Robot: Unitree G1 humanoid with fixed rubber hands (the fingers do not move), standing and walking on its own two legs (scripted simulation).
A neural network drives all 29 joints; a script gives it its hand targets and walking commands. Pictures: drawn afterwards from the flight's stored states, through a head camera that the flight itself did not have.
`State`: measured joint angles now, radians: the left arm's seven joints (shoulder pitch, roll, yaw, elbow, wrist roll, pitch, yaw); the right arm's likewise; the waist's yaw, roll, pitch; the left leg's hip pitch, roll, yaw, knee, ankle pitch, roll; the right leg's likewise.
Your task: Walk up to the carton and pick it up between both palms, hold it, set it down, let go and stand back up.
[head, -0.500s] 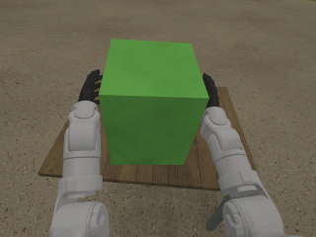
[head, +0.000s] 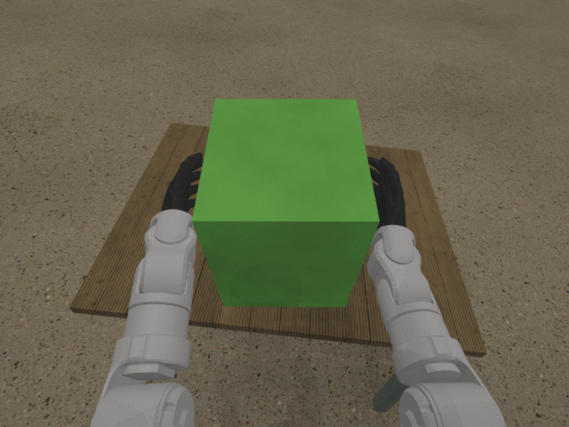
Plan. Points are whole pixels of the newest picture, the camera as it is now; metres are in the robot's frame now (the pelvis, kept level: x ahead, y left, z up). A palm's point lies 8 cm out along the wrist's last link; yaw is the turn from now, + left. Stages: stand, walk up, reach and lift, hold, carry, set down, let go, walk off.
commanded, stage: set down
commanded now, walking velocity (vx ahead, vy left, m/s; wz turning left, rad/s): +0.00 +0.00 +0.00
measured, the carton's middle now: (285, 210) +0.40 -0.02 +0.09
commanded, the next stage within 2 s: none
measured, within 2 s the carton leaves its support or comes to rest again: neither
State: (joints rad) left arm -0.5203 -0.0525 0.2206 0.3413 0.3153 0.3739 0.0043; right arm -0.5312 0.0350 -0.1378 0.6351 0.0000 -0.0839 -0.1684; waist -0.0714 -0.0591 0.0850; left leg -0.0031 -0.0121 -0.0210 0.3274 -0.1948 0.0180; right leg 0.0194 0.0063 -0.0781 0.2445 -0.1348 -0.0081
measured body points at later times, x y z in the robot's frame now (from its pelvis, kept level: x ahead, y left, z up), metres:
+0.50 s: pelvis +0.01 +0.00 +0.00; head +0.00 +0.03 +0.45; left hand +0.40 +0.12 +0.09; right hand +0.38 -0.17 +0.10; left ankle +0.00 +0.10 -0.75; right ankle +0.01 -0.11 -0.75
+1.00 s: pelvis +0.01 +0.00 +0.00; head +0.04 +0.02 +0.45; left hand +0.42 +0.11 +0.05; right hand +0.38 -0.18 +0.07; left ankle +0.00 +0.10 -0.75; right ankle +0.01 -0.11 -0.75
